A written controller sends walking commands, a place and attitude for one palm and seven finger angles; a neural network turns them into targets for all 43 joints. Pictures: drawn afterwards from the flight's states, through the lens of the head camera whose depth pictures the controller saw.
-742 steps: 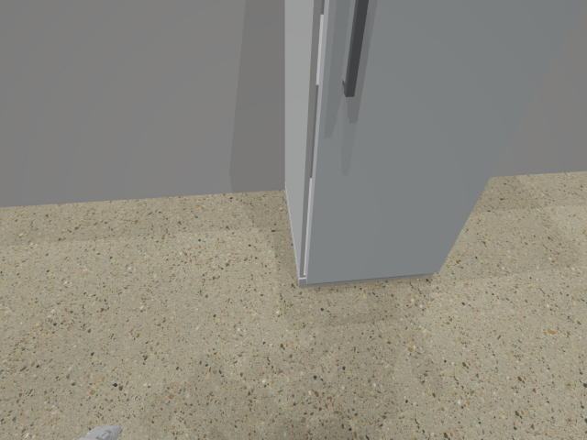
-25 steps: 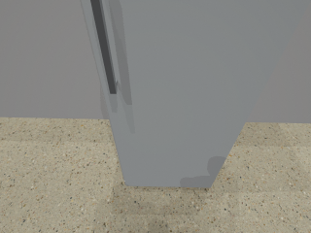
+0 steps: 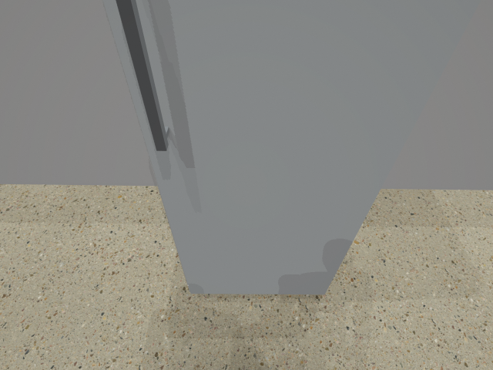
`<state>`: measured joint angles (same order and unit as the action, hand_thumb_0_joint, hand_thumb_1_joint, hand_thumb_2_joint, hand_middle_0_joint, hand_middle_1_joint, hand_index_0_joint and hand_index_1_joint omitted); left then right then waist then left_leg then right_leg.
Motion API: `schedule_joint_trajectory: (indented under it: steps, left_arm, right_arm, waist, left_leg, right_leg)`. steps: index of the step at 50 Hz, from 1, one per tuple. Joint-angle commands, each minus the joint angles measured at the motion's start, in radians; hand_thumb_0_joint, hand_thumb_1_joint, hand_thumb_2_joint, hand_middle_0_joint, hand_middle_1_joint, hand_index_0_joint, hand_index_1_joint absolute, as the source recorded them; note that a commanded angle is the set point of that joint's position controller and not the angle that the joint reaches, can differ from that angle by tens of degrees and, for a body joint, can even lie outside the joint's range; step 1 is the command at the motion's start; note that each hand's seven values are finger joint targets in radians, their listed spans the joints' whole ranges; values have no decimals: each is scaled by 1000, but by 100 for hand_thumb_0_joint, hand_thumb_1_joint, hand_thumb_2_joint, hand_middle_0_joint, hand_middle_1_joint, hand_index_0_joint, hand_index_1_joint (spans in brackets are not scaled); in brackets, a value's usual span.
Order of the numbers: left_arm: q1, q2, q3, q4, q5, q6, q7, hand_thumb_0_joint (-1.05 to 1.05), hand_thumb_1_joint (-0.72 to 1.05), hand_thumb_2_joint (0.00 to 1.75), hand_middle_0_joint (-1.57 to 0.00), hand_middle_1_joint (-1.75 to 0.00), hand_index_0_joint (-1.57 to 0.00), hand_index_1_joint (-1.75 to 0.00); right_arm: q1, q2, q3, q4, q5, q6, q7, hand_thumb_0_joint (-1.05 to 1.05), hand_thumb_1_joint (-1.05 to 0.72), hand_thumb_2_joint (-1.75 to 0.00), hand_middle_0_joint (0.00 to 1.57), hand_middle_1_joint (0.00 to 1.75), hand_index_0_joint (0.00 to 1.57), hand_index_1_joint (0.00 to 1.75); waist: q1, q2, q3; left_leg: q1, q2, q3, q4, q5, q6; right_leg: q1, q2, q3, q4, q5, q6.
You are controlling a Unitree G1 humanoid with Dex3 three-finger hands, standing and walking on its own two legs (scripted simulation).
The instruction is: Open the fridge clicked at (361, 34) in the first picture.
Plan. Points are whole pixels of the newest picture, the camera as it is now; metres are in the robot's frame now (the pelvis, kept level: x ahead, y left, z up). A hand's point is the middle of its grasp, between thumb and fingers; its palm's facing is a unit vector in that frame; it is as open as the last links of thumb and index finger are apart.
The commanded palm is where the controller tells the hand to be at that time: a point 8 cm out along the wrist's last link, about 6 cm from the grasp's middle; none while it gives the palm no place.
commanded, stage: look again from close up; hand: left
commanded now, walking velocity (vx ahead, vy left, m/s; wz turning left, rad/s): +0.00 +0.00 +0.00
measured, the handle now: (144, 58) +0.48 +0.19 +0.27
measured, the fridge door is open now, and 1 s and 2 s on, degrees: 0 0 0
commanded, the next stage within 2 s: raise the hand to about handle height in 0.82 s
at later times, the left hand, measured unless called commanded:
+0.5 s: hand out of the picture +0.00 +0.16 -0.18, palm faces +0.03 -0.99 -0.17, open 7.4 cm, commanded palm none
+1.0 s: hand out of the picture +0.07 +0.19 -0.14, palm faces +0.17 -0.96 -0.23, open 7.3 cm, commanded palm +0.11 +0.22 -0.05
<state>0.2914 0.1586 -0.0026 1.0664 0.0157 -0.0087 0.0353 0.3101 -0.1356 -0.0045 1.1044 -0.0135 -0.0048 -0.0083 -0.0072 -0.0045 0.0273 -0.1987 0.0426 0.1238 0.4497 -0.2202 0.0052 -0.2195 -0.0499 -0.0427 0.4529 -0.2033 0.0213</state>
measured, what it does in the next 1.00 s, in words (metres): stands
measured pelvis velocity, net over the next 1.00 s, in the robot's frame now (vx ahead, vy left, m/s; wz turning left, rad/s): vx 0.01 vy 0.00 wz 0.01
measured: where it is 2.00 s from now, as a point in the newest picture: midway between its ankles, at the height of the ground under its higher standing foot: outside the picture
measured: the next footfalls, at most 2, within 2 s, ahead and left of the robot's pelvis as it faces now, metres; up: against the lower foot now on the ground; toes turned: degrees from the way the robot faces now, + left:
none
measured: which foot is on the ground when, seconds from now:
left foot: down 0.00-1.00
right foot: down 0.00-1.00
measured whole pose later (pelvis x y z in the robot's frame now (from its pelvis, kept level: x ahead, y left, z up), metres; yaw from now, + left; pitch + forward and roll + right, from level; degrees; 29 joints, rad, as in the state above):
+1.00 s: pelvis +0.01 +0.00 +0.00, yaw +0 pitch -2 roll +0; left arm 0.44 0.18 0.02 0.58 -0.08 0.11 0.08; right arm 0.36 -0.16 0.02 1.00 0.02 -0.10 -0.05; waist 0.01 0.00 0.05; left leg -0.19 0.04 0.12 0.48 -0.26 0.00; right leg -0.21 -0.05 -0.05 0.49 -0.24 0.02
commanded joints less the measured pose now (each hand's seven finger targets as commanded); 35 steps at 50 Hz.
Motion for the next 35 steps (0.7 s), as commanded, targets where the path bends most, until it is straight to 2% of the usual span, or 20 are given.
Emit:
schedule_joint_trajectory:
  steps: [1, 2, 6, 19, 27, 35]
  left_arm:
    - [59, 90, 16, -31, -1, -16, 5, 0, 90, 90, -20, -30, -20, -30]
    - [59, 91, 17, -31, -1, -15, 4, 0, 90, 90, -20, -30, -20, -30]
    - [65, 87, 17, -27, 0, -16, 5, 0, 90, 90, -20, -30, -20, -30]
    - [75, 75, 17, -13, 3, -18, 6, 0, 90, 90, -20, -30, -20, -30]
    - [82, 72, 16, -7, 1, -17, 5, 0, 90, 90, -20, -30, -20, -30]
    - [81, 69, 18, -6, 1, -20, 5, 0, 90, 90, -20, -30, -20, -30]
  right_arm:
    - [45, -97, -16, -32, 2, -18, -9, 0, -90, -90, 20, 30, 20, 30]
    - [44, -97, -16, -32, 2, -17, -9, 0, -90, -90, 20, 30, 20, 30]
    - [45, -95, -17, -29, 2, -19, -10, 0, -90, -90, 20, 30, 20, 30]
    - [38, -89, -16, -21, 4, -20, -13, 0, -90, -90, 20, 30, 20, 30]
    - [34, -88, -15, -16, 3, -18, -13, 0, -90, -90, 20, 30, 20, 30]
    - [40, -86, -15, -11, 3, -23, -14, 0, -90, -90, 20, 30, 20, 30]
  waist:
    - [6, 3, 53]
    - [7, 15, 60]
    - [7, 0, 44]
    - [7, -4, 52]
    - [9, 5, 70]
    - [10, 2, 44]
  left_leg:
    - [-45, 71, -102, -120, -12, 3]
    - [-50, 72, -101, -125, -31, 2]
    - [-39, 73, -103, -125, -9, 4]
    - [-16, 78, -95, -130, 16, 5]
    - [-19, 74, -95, -135, -15, 3]
    - [-6, 77, -97, -132, 23, 5]
  right_leg:
    - [-19, -65, 79, -94, 7, -42]
    - [-22, -63, 78, -98, -6, -41]
    - [-7, -64, 74, -94, 23, -40]
    - [-6, -62, 76, -99, 55, -40]
    - [-19, -62, 77, -111, 17, -39]
    - [2, -61, 72, -101, 55, -39]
